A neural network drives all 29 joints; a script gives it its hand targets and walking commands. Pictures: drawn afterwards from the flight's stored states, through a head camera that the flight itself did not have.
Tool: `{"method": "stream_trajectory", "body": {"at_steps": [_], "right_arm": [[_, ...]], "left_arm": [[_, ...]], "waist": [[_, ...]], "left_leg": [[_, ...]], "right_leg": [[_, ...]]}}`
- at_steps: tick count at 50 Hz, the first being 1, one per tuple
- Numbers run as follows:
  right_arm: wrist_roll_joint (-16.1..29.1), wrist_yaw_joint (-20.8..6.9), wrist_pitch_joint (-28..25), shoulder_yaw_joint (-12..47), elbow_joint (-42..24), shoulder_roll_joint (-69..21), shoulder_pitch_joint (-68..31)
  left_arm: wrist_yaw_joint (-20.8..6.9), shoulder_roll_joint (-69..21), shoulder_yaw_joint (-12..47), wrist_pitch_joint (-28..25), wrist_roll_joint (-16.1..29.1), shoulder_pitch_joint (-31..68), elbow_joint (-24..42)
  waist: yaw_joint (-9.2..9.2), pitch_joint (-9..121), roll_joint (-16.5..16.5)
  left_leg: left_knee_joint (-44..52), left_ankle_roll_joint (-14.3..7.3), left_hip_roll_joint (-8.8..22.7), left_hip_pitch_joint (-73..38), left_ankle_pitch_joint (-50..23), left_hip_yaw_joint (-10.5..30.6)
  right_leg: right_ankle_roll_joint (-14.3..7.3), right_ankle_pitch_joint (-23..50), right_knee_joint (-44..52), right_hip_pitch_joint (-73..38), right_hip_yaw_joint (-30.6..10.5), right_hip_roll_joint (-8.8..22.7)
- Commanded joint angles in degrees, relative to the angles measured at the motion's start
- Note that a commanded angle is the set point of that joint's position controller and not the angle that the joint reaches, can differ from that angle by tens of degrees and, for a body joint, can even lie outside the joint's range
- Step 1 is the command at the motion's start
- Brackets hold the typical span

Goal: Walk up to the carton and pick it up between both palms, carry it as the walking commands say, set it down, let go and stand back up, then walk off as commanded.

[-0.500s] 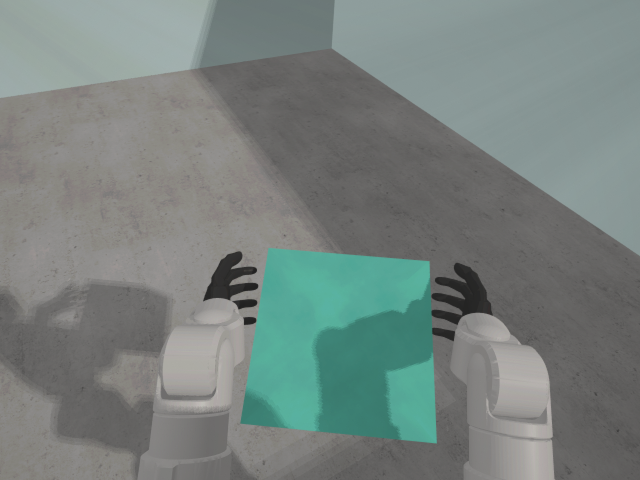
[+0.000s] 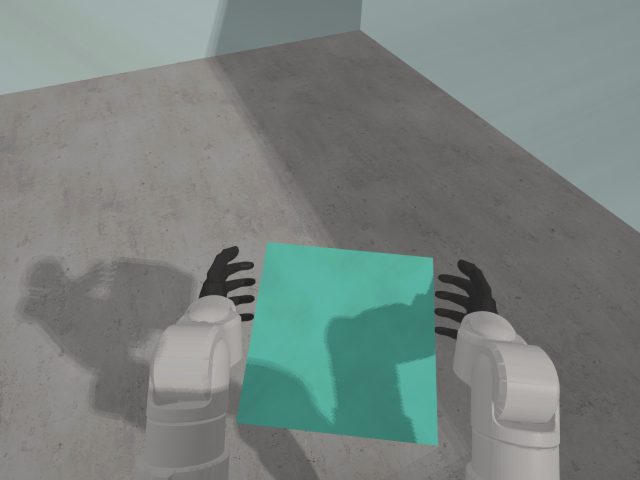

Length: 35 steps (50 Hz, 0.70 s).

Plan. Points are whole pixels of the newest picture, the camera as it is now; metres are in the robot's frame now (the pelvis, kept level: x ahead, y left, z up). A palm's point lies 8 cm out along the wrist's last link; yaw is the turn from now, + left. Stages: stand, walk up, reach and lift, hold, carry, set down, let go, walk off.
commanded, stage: carry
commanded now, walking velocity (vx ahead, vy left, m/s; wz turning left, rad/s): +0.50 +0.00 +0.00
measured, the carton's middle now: (339, 343) +0.29 +0.00 -0.01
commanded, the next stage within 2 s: none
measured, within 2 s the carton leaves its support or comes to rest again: neither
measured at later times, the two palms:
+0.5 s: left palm (245, 141) +0.59 +0.16 +0.10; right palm (421, 153) +0.56 -0.13 +0.10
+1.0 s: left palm (267, 78) +0.80 +0.15 +0.11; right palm (412, 88) +0.78 -0.14 +0.10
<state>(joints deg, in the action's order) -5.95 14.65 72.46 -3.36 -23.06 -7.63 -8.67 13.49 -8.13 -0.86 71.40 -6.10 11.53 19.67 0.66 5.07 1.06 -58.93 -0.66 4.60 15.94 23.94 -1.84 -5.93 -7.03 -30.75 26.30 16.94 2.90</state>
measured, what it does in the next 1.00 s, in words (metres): walks ahead: left foot, then right foot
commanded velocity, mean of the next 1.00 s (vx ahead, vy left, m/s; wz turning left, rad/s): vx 0.19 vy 0.00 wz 0.00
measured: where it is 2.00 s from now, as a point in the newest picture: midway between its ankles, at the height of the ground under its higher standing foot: (323, 390)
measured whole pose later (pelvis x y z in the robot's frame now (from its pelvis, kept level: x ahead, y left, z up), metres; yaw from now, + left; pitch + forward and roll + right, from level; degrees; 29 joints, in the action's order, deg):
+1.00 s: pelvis +0.52 +0.01 +0.01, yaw -2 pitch +4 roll +0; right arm -6.2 14.3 72.7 -1.7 -22.9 -7.7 -9.1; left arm 11.5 -8.0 -2.6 71.2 -7.3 11.0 21.0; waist -0.4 3.7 1.2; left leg -25.3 0.2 2.2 7.9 20.4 -7.5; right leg -2.6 -7.4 -25.0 21.0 12.2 2.7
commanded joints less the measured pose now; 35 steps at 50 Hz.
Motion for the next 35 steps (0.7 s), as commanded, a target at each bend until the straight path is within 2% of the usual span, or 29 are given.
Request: {"method": "stream_trajectory", "body": {"at_steps": [1,2,3,4,6,8,9,10,11,13,14,15,18,19,20,21,22,23,24,25,26,27,28,29,30,31,33,34,35], "right_arm": [[23.66,-16.0,-2.15,35.6,-6.81,-58.1,-26.9],[23.47,-16.16,-3.23,35.15,-7.53,-58.98,-25.96],[23.63,-16.36,-3.85,35.69,-7.14,-61.31,-26.78],[23.43,-16.24,-4.65,36.08,-8.29,-61.6,-26.76],[22.95,-15.95,-5.71,36.85,-9.18,-61.75,-26.99],[21.9,-15.4,-5.8,36.31,-8.05,-60.5,-24.2],[21.87,-15.15,-5.82,36.83,-8.69,-60.6,-25.06],[21.76,-14.9,-5.81,36.79,-9.54,-59.78,-25.27],[21.3,-14.81,-5.22,36.75,-9.25,-58.67,-23.06],[21.3,-14.74,-4.62,37.06,-9.03,-57.36,-23.39],[21.99,-14.84,-4.36,37.71,-9.67,-57.77,-24.8],[21.58,-14.94,-3.82,37.15,-7.3,-57.43,-22.9],[22.07,-15.07,-2.1,36.75,-6.41,-56.51,-23.8],[22.23,-15.12,-2.14,36.83,-7.14,-55.43,-23.89],[21.92,-15.05,-1.9,35.57,-5.51,-55.72,-21.87],[23.1,-15.4,-2.06,36.16,-5.78,-56.24,-22.14],[22.46,-15.43,-1.76,35.4,-4.12,-54.35,-19.93],[22.27,-15.17,-1.76,33.71,-2.65,-55.94,-20.99],[22.7,-15.31,-1.9,33.5,-2.43,-55.67,-20.47],[23.11,-15.9,-3.0,33.93,-4.12,-59.6,-23.33],[23.19,-16.48,-4.1,34.85,-5.67,-61.07,-24.9],[23.81,-16.97,-5.04,35.27,-7.28,-62.78,-25.29],[25.02,-17.5,-5.6,35.72,-8.8,-64.19,-28.17],[24.4,-17.52,-6.23,35.57,-9.79,-62.42,-26.02],[23.79,-17.22,-6.7,36.16,-10.48,-62.42,-26.76],[24.22,-17.49,-6.86,36.37,-11.11,-62.29,-26.54],[22.81,-17.38,-6.6,35.62,-10.28,-59.92,-22.38],[23.68,-17.44,-6.84,36.44,-11.63,-60.41,-24.82],[22.96,-17.03,-6.45,36.16,-11.5,-58.79,-23.19]], "left_arm": [[-13.81,-61.54,30.67,-2.08,22.15,21.44,7.22],[-14.54,-62.51,31.49,-2.78,23.59,22.49,8.98],[-15.06,-62.78,31.95,-3.4,24.13,25.12,11.36],[-15.34,-63.91,32.3,-3.75,24.34,23.21,10.04],[-15.83,-62.38,32.39,-4.54,24.5,22.69,11.7],[-16.27,-59.94,32.32,-4.53,24.61,21.15,11.6],[-16.55,-58.89,32.5,-4.54,24.9,22.4,13.43],[-16.57,-58.17,32.63,-4.14,24.54,21.2,12.82],[-16.59,-57.91,32.67,-3.75,24.53,19.47,11.91],[-16.47,-55.95,31.97,-3.4,23.72,18.69,11.94],[-16.42,-55.42,31.87,-3.36,23.79,19.46,13.02],[-16.16,-53.86,31.87,-3.15,23.33,19.33,13.27],[-15.62,-53.23,30.54,-1.44,22.05,17.87,9.8],[-15.36,-51.6,30.05,-1.54,21.47,17.12,10.49],[-15.14,-52.68,30.29,-1.32,22.01,17.56,10.06],[-14.78,-52.59,30.78,-1.64,21.56,18.64,11.69],[-14.73,-51.13,29.81,-0.93,20.53,16.79,9.93],[-14.72,-53.88,30.91,-0.66,21.64,19.53,9.93],[-14.84,-54.23,30.85,-0.63,21.22,16.27,7.89],[-15.42,-58.22,32.87,-1.81,23.16,21.79,9.7],[-15.73,-60.09,33.69,-2.69,23.33,22.92,11.14],[-15.82,-62.65,34.53,-3.46,23.99,23.28,11.6],[-15.61,-63.53,34.59,-4.38,24.19,25.66,13.23],[-15.7,-63.2,34.61,-4.88,23.76,21.62,12.49],[-15.84,-63.82,33.98,-5.04,23.4,21.03,11.25],[-15.59,-63.73,34.7,-5.57,23.64,21.49,12.77],[-15.25,-62.39,36.08,-5.68,23.95,20.45,14.61],[-15.05,-62.54,35.87,-5.84,23.93,21.46,15.0],[-15.27,-61.32,35.72,-5.25,23.81,19.83,14.37]], "waist": [[0.7,17.74,-3.62],[0.5,17.59,-3.36],[0.21,15.47,-5.11],[0.22,15.74,-4.07],[0.12,14.48,-7.55],[0.13,13.23,-8.09],[0.21,12.62,-10.02],[0.27,11.6,-7.73],[0.36,11.51,-8.39],[0.65,10.46,-9.36],[0.56,9.99,-11.35],[0.69,7.91,-10.26],[0.92,6.08,-10.58],[0.63,7.6,-10.32],[-0.17,11.33,-9.54],[-1.68,16.89,-7.45],[-2.33,19.74,0.23],[-2.02,18.27,9.06],[-2.37,20.21,13.44],[-2.03,22.12,8.78],[-1.44,19.38,5.79],[-1.1,20.31,6.95],[-0.97,19.87,6.57],[-0.98,21.0,7.2],[-1.04,20.29,4.42],[-0.75,19.83,6.16],[-1.08,17.74,7.27],[-1.04,16.66,8.43],[-1.1,18.22,7.97]], "left_leg": [[-9.04,-0.91,2.09,22.82,-4.56,2.62],[-5.81,-0.79,3.12,22.61,-5.43,2.25],[-4.3,-0.71,3.29,21.63,-8.42,1.39],[-2.06,-1.03,3.63,21.08,-9.09,0.91],[4.51,-0.2,2.49,21.25,-12.51,-2.0],[13.45,0.56,2.23,19.68,-15.92,-3.68],[15.61,0.64,0.6,18.87,-16.87,-5.29],[16.88,0.66,0.75,19.27,-18.16,-6.05],[17.33,0.54,0.82,19.39,-18.85,-5.92],[20.94,0.75,-0.28,18.54,-18.84,-7.94],[21.23,0.69,-0.36,18.75,-18.99,-8.13],[23.38,0.8,-0.69,17.96,-18.89,-9.04],[28.25,0.69,-2.28,15.06,-16.53,-12.21],[31.33,0.25,-3.24,9.96,-15.77,-13.14],[36.36,-0.33,-5.11,2.69,-15.67,-15.6],[33.85,-2.06,-3.33,-12.73,-17.18,-11.89],[37.23,-3.65,5.8,-24.91,-25.1,2.41],[38.45,-9.53,15.75,-33.81,-51.09,18.54],[37.44,-14.62,19.72,-36.58,-60.17,20.37],[37.1,-13.63,19.37,-33.77,-61.04,16.96],[38.61,-11.55,17.83,-28.61,-56.38,11.96],[39.15,-9.53,15.66,-25.85,-52.55,8.85],[41.15,-8.78,14.71,-25.28,-48.19,6.38],[41.86,-8.41,14.43,-24.98,-47.25,3.87],[42.53,-8.3,13.55,-22.12,-43.1,1.51],[42.42,-7.83,11.96,-21.62,-47.35,-0.18],[42.05,-6.8,10.07,-20.06,-48.58,-3.83],[40.86,-6.24,9.4,-21.06,-53.57,-5.39],[38.9,-5.5,8.41,-22.28,-55.71,-6.19]], "right_leg": [[-4.71,1.8,16.91,-33.79,-30.78,20.86],[-3.88,-2.9,18.59,-32.18,-26.99,18.99],[-2.44,-3.32,21.02,-29.49,-24.15,18.2],[-2.68,-1.9,22.15,-29.51,-22.87,18.34],[-2.27,-7.34,25.48,-28.99,-18.8,16.27],[-2.07,-5.11,25.46,-30.49,-13.87,14.24],[-1.71,-5.58,25.57,-30.1,-13.68,12.99],[-1.86,-3.07,24.93,-31.86,-12.23,13.19],[-1.59,-1.12,24.34,-31.92,-13.15,13.58],[-1.76,3.91,22.56,-33.28,-10.75,12.62],[-1.37,8.15,21.66,-34.09,-9.49,11.87],[-1.15,9.11,21.2,-33.21,-9.44,12.5],[-1.0,18.15,16.28,-34.41,-7.92,12.03],[0.09,22.1,13.15,-33.72,-6.97,13.09],[1.63,27.25,5.01,-33.35,-4.05,10.64],[4.53,32.27,-5.35,-24.93,-4.11,9.75],[7.34,14.61,-18.62,-12.45,-5.34,7.1],[8.79,-15.93,-29.44,4.42,-5.44,-1.12],[8.26,-23.13,-39.04,13.4,-10.26,-0.77],[7.39,-22.11,-38.57,12.12,-13.95,1.55],[7.1,-20.07,-36.07,10.68,-14.99,3.12],[6.84,-17.56,-32.91,8.6,-15.35,4.27],[7.14,-15.83,-28.66,8.33,-13.69,4.16],[7.25,-13.69,-26.79,7.15,-12.24,3.5],[7.48,-12.69,-21.03,5.12,-11.35,3.04],[7.88,-10.95,-18.63,3.46,-10.76,2.76],[8.14,-6.36,-9.7,1.78,-7.65,0.57],[8.17,-3.33,-6.32,2.01,-6.56,-0.55],[7.98,-3.17,-4.23,-0.56,-6.33,-0.46]]}}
